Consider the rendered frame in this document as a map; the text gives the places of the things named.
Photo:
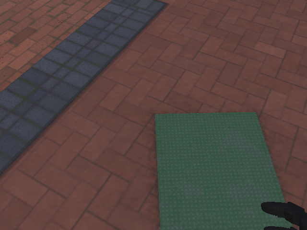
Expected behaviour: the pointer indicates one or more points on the robot right hand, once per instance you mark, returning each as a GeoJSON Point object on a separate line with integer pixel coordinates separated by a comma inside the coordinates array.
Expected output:
{"type": "Point", "coordinates": [289, 211]}

